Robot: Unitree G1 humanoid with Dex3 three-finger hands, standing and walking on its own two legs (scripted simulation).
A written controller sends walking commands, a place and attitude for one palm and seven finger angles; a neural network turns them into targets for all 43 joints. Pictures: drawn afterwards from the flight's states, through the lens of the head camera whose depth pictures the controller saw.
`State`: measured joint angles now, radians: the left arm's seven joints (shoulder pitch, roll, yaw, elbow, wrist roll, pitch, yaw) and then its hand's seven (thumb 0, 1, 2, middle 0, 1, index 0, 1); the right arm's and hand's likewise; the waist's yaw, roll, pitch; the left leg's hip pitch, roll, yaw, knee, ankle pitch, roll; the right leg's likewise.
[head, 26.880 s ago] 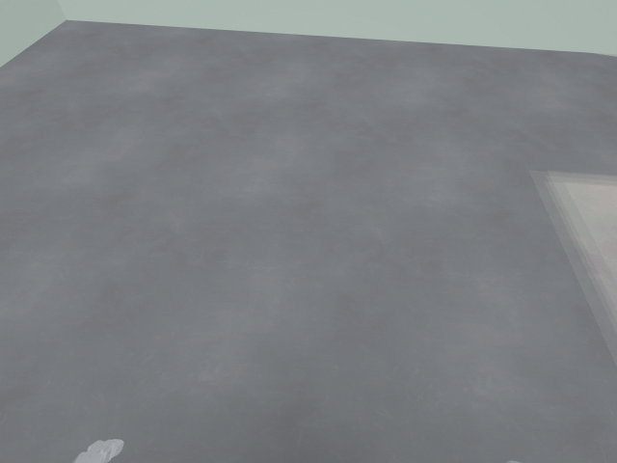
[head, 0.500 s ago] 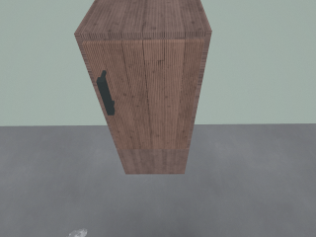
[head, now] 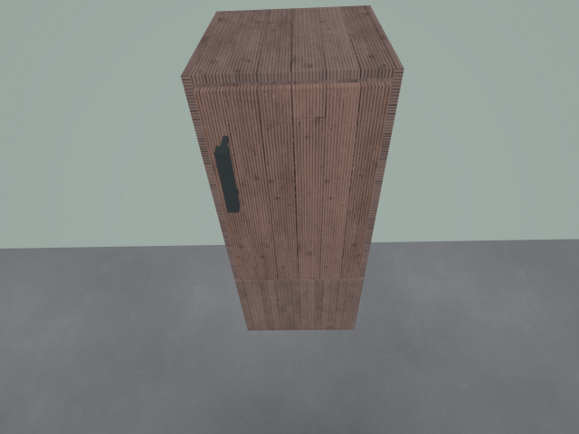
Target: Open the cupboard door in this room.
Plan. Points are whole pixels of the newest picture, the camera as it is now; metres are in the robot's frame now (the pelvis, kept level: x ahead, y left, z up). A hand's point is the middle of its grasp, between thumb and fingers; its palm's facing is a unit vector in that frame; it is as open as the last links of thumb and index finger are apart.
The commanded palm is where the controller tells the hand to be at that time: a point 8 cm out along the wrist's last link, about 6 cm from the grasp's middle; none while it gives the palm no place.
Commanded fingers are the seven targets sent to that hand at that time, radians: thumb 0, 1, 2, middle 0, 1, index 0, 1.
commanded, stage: come to a stop and stand still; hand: left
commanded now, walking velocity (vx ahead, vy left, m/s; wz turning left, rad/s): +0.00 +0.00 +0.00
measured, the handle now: (229, 174) +0.59 +0.17 +0.03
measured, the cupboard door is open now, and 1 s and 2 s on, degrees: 0 0 0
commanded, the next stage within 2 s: look again from close up in 1.20 s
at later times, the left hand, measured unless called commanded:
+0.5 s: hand out of the picture +0.00 +0.17 -0.15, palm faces +0.08 -0.97 -0.22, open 7.3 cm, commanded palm none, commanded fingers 0.00 0.90 0.90 -0.20 -0.30 -0.20 -0.30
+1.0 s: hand out of the picture +0.04 +0.16 -0.15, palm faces +0.10 -0.97 -0.22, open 7.3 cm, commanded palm none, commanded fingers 0.00 0.90 0.90 -0.20 -0.30 -0.20 -0.30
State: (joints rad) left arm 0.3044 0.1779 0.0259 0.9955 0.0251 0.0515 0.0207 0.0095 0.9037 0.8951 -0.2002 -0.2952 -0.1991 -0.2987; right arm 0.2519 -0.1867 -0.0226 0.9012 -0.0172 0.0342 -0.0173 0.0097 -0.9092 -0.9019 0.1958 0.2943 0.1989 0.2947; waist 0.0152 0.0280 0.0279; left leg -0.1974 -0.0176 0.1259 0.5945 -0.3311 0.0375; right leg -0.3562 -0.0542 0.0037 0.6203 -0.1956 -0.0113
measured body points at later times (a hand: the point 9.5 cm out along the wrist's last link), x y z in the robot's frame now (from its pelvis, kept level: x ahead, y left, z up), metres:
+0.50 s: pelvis -0.01 +0.00 +0.01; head -0.01 -0.02 +0.46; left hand -0.01 +0.22 -0.14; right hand -0.02 -0.23 -0.16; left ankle +0.00 +0.10 -0.72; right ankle +0.09 -0.12 -0.72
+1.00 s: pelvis +0.04 -0.01 +0.02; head +0.05 -0.03 +0.46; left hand +0.03 +0.21 -0.14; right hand +0.05 -0.23 -0.15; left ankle +0.00 +0.10 -0.72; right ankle +0.09 -0.12 -0.72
